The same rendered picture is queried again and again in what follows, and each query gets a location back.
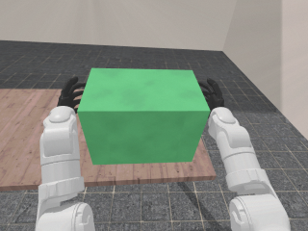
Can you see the right robot forearm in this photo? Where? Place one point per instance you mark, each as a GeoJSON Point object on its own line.
{"type": "Point", "coordinates": [244, 174]}

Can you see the robot right upper arm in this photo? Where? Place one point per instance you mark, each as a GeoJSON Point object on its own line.
{"type": "Point", "coordinates": [257, 212]}

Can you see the carton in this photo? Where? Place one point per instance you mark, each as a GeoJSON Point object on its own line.
{"type": "Point", "coordinates": [142, 116]}

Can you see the table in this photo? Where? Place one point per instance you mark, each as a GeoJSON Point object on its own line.
{"type": "Point", "coordinates": [22, 112]}

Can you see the left robot forearm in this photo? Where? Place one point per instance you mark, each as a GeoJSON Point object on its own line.
{"type": "Point", "coordinates": [59, 159]}

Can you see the right robot hand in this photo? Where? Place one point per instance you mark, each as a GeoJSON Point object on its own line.
{"type": "Point", "coordinates": [214, 94]}

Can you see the robot left upper arm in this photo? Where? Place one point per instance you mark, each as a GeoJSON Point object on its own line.
{"type": "Point", "coordinates": [76, 216]}

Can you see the left robot hand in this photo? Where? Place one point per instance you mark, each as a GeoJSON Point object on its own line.
{"type": "Point", "coordinates": [68, 94]}

